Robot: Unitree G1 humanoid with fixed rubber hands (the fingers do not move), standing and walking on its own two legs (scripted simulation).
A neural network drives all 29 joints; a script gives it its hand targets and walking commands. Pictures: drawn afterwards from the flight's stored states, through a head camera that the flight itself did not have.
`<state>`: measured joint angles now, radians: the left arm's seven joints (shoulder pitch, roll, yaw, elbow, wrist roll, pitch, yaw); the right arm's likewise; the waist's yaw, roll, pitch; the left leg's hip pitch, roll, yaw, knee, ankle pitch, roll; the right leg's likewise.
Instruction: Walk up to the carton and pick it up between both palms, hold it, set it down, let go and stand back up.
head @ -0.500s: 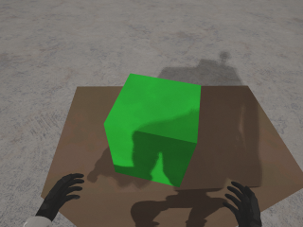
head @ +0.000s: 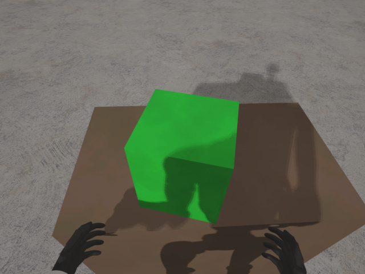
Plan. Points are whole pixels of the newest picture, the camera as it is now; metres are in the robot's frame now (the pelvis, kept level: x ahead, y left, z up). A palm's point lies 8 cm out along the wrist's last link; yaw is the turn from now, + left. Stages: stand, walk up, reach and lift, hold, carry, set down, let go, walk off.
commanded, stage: set down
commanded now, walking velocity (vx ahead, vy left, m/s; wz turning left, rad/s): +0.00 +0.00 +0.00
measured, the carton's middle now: (186, 157) +0.40 +0.00 +0.02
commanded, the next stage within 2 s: let go in 1.20 s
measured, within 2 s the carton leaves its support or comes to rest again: neither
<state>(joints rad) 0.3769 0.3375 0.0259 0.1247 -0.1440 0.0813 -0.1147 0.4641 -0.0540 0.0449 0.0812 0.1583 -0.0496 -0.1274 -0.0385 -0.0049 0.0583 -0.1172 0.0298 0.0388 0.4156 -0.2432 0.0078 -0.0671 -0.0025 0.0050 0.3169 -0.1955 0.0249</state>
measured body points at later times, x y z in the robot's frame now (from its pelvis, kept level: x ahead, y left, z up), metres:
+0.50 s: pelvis +0.00 +0.00 +0.00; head +0.01 +0.01 +0.45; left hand +0.17 +0.24 -0.06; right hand +0.16 -0.20 -0.05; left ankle -0.01 +0.11 -0.75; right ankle -0.01 -0.14 -0.75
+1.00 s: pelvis +0.01 -0.01 +0.00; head +0.02 -0.01 +0.45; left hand +0.16 +0.23 -0.08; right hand +0.16 -0.21 -0.09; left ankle -0.01 +0.11 -0.75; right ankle -0.01 -0.14 -0.75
